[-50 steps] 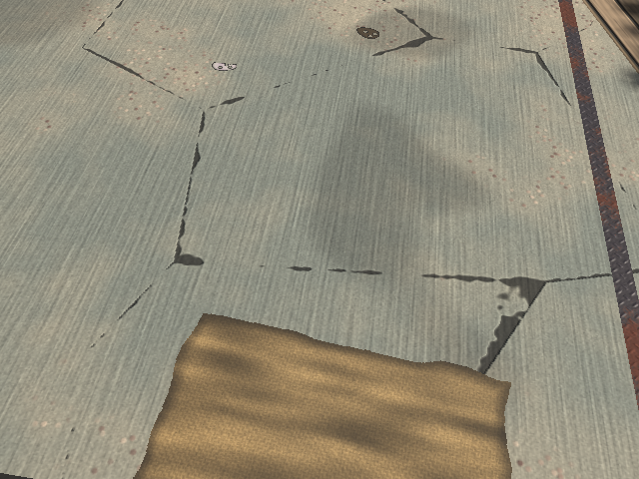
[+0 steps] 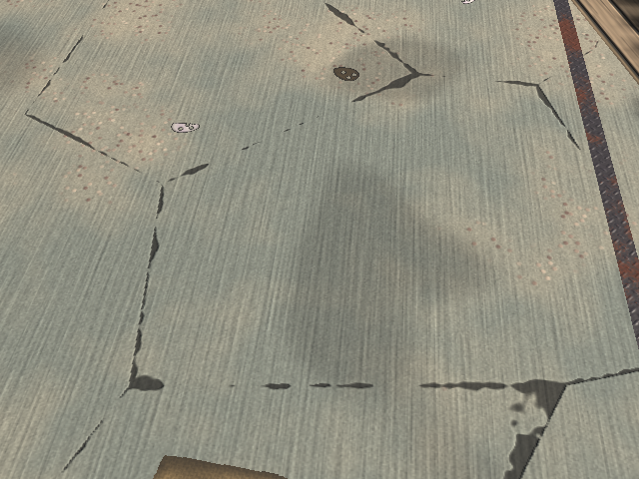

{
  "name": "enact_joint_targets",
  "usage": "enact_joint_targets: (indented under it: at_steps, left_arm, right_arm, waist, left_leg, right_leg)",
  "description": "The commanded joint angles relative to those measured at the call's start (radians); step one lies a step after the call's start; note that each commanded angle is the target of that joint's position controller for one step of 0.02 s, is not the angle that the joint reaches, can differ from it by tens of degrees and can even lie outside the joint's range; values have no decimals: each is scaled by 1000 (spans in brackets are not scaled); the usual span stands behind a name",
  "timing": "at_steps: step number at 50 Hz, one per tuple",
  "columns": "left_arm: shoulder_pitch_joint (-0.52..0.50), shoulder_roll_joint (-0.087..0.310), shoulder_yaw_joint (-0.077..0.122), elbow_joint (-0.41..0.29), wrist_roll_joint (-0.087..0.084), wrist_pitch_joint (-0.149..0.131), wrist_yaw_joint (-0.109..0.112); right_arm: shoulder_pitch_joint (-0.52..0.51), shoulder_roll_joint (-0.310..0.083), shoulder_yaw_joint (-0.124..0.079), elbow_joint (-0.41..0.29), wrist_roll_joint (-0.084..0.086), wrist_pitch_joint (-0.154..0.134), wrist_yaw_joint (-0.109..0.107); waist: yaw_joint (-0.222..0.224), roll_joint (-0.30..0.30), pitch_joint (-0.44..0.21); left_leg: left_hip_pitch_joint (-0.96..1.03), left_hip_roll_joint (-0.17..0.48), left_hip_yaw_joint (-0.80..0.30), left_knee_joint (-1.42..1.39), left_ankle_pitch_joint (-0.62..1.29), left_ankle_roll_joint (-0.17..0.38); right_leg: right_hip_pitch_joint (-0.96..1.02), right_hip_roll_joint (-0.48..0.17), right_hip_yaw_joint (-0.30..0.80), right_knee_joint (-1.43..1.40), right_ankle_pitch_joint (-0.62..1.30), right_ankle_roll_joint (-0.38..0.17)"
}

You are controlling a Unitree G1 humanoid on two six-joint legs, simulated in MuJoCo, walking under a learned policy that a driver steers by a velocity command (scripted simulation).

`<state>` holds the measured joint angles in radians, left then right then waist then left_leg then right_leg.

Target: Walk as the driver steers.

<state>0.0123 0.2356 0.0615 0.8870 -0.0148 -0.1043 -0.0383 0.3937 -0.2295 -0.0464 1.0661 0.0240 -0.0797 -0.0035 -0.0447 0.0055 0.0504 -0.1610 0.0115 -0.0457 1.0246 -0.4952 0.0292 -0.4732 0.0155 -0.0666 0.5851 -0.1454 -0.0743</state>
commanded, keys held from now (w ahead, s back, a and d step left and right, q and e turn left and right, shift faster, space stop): w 0.14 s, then no key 0.86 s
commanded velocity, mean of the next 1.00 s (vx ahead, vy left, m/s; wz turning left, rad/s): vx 0.18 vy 0.00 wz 0.00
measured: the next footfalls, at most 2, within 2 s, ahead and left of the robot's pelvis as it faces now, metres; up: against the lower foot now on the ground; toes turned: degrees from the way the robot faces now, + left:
left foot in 0.42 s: +0.38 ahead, +0.12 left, +0.00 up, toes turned +2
right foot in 0.72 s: +0.31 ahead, -0.12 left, +0.00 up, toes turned -1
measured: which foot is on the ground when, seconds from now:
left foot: up 0.00-0.40, down 0.42-1.00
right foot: down 0.00-0.46, up 0.48-0.70, down 0.72-1.00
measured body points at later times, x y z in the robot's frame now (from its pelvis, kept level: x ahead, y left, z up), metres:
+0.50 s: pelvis +0.23 +0.02 +0.01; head +0.26 +0.04 +0.46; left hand +0.25 +0.28 -0.15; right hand +0.40 -0.22 -0.11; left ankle +0.34 +0.12 -0.72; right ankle +0.11 -0.09 -0.69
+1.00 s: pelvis +0.30 +0.01 +0.01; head +0.31 +0.00 +0.46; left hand +0.32 +0.26 -0.14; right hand +0.38 -0.24 -0.13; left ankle +0.34 +0.12 -0.72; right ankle +0.27 -0.12 -0.72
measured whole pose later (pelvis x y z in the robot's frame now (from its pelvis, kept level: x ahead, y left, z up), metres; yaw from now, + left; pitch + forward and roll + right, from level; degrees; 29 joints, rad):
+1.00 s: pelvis +0.30 +0.01 +0.01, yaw +0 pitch +0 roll +0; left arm 0.25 0.20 0.04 1.09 0.00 -0.03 0.03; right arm 0.15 -0.22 -0.04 1.04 0.00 -0.01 -0.02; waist 0.00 0.01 0.03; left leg -0.30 0.00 0.04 0.49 -0.19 0.01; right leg -0.20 -0.03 -0.01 0.52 -0.32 0.01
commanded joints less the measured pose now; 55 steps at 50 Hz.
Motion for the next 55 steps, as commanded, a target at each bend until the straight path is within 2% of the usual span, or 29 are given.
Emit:
enact_joint_targets:
  at_steps: [1, 2, 3, 5, 7, 9, 11, 14, 18, 20, 21, 22, 23, 24, 25, 26, 27, 28, 29, 31, 34, 36, 37, 38, 39, 40, 44, 49, 55]
  left_arm:
    - [174, 119, 23, 10, 5, -7, 1]
    - [131, 94, 16, 7, 16, -12, -3]
    - [121, 76, 10, 13, 26, -16, -5]
    - [153, 75, 8, 34, 22, -17, -1]
    - [192, 112, 14, 47, 23, -18, 14]
    - [225, 128, 13, 57, 27, -13, 29]
    - [241, 123, 8, 63, 30, -3, 38]
    - [292, 134, 5, 85, 23, 8, 45]
    - [309, 137, 6, 113, 15, 30, 50]
    - [280, 146, 11, 115, 6, 41, 55]
    - [288, 139, 9, 115, 7, 43, 57]
    - [316, 123, 2, 104, 24, 38, 58]
    - [474, 11, -30, 141, 32, 32, 50]
    - [459, 31, -30, 151, 16, 40, 48]
    - [384, 104, -9, 132, -3, 54, 49]
    - [318, 110, -4, 118, -9, 72, 60]
    - [282, 106, 1, 114, -2, 90, 71]
    - [280, 100, 5, 114, 6, 107, 81]
    - [290, 80, 2, 119, 9, 116, 87]
    - [309, 53, -2, 138, 14, 119, 94]
    - [324, 45, -4, 162, 22, 120, 87]
    - [302, 61, -4, 157, 44, 123, 80]
    - [286, 87, -4, 142, 46, 122, 80]
    - [264, 145, 9, 153, 29, 118, 81]
    - [243, 109, 3, 152, 24, 106, 79]
    - [229, 88, -3, 155, 28, 95, 79]
    - [241, 76, -6, 165, 21, 68, 76]
    - [278, 73, -10, 178, 18, 70, 76]
    - [287, 65, -14, 183, 16, 78, 75]
  right_arm:
    - [-77, -124, -22, -100, 22, -51, -5]
    - [-89, -116, -32, -99, 5, -42, -13]
    - [-60, -97, -34, -96, 0, -28, -15]
    - [-45, -64, -35, -94, 1, -6, -17]
    - [-118, -76, -41, -122, -5, 4, -20]
    - [-196, -85, -45, -150, -19, 5, -22]
    - [-236, -62, -37, -162, -27, 1, -14]
    - [-335, -41, -22, -182, -25, 2, -1]
    - [-394, -72, -18, -204, -24, 4, 12]
    - [-333, -107, -29, -189, -32, -6, 16]
    - [-258, -141, -42, -159, -40, -11, 12]
    - [-169, -206, -56, -139, -54, -15, 5]
    - [-126, -210, -50, -127, -60, -3, 0]
    - [-103, -121, -26, -117, -40, 10, 4]
    - [-150, -109, -18, -123, -28, 15, 9]
    - [-230, -112, -15, -139, -31, 18, 7]
    - [-298, -105, -10, -154, -36, 21, 3]
    - [-347, -107, -10, -163, -43, 25, -3]
    - [-375, -112, -12, -165, -51, 32, -5]
    - [-375, -104, -11, -159, -55, 39, -11]
    - [-366, -103, -9, -142, -32, 48, -18]
    - [-324, -82, -2, -118, -23, 53, -19]
    - [-309, -83, -2, -112, -28, 55, -18]
    - [-284, -80, -7, -116, -27, 58, -21]
    - [-294, -84, -6, -111, -35, 59, -26]
    - [-284, -81, -8, -108, -33, 59, -28]
    - [-256, -73, -7, -78, -33, 59, -27]
    - [-260, -74, -8, -59, -26, 61, -21]
    - [-249, -80, -9, -34, -22, 73, -26]
  waist:
    - [98, -48, -149]
    - [66, -30, -105]
    - [32, -57, -102]
    - [14, -70, -78]
    - [17, -58, -35]
    - [28, -40, -4]
    - [31, -52, -17]
    - [69, -61, -36]
    - [79, -79, -43]
    - [33, -80, -77]
    - [5, -53, -118]
    - [-2, 14, -222]
    - [53, 196, -365]
    - [18, 219, -430]
    - [18, 152, -356]
    - [34, 94, -264]
    - [49, 70, -186]
    - [73, 91, -155]
    - [88, 118, -133]
    - [92, 134, -137]
    - [108, 117, -146]
    - [100, 81, -99]
    - [81, 48, -55]
    - [33, -73, -13]
    - [42, -94, 3]
    - [30, -113, -1]
    - [34, -65, -34]
    - [50, -25, -69]
    - [50, -7, -70]
  left_leg:
    - [-538, 85, -41, 303, 145, 41]
    - [-485, 116, -35, 245, 198, 40]
    - [-422, 142, -45, 208, 229, 43]
    - [-398, 153, -32, 142, 238, 37]
    - [-469, 163, -25, 58, 309, 18]
    - [-520, 153, -14, -62, 396, -9]
    - [-465, 125, 15, -207, 495, -18]
    - [-358, 71, 57, -369, 612, -17]
    - [-345, 45, 39, -472, 542, 6]
    - [-263, 26, 41, -553, 520, 35]
    - [-142, 14, 51, -624, 667, 54]
    - [69, 122, -44, -564, 1089, 95]
    - [388, 327, -245, -495, 1324, 266]
    - [379, 384, -361, -559, 1196, 329]
    - [268, 344, -336, -615, 909, 292]
    - [150, 308, -297, -661, 694, 246]
    - [20, 281, -258, -713, 539, 217]
    - [-79, 253, -227, -755, 408, 189]
    - [-157, 219, -189, -783, 329, 171]
    - [-215, 183, -131, -799, 284, 167]
    - [-245, 159, -96, -793, 123, 140]
    - [-280, 124, -81, -789, -41, 68]
    - [-282, 99, -64, -754, -47, 34]
    - [-207, 34, 9, -728, 32, 8]
    - [-106, 22, 28, -670, 123, -2]
    - [-57, 21, 34, -639, 187, 4]
    - [-34, 25, 39, -600, 336, 27]
    - [-17, 29, 42, -570, 474, 26]
    - [0, 31, 42, -550, 533, 22]
  right_leg:
    - [524, -322, 504, -348, -102, -166]
    - [401, -283, 412, -373, -18, -154]
    - [334, -257, 356, -400, 5, -146]
    - [272, -235, 294, -444, 19, -158]
    - [258, -236, 264, -481, 33, -168]
    - [273, -232, 214, -467, 254, -161]
    - [267, -188, 116, -426, 477, -129]
    - [273, -158, 55, -393, 520, -97]
    - [399, -208, 93, -299, 525, -100]
    - [445, -212, 115, -203, 536, -76]
    - [445, -163, 100, -107, 546, -43]
    - [354, -99, 64, 52, 377, 1]
    - [101, -9, 44, 303, -141, 66]
    - [45, 14, 101, 446, -546, 98]
    - [3, -21, 139, 508, -565, 101]
    - [-25, -49, 129, 509, -516, 106]
    - [-16, -70, 122, 465, -470, 113]
    - [40, -91, 124, 404, -412, 118]
    - [100, -85, 106, 334, -376, 120]
    - [193, -70, 78, 217, -307, 115]
    - [317, -49, 41, 9, -94, 93]
    - [348, -68, 59, -96, -44, 60]
    - [312, -117, 108, -160, -98, 34]
    - [170, -111, 113, -175, -281, 13]
    - [77, -103, 121, -225, -355, 20]
    - [51, -106, 125, -251, -350, 37]
    - [130, -91, 107, -216, -171, 61]
    - [198, -80, 89, -174, -21, 53]
    - [222, -72, 78, -160, 53, 52]
Over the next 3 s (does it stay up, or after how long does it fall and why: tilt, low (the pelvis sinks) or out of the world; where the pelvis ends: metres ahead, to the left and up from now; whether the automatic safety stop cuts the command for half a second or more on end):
stays up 0.48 0.02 0.01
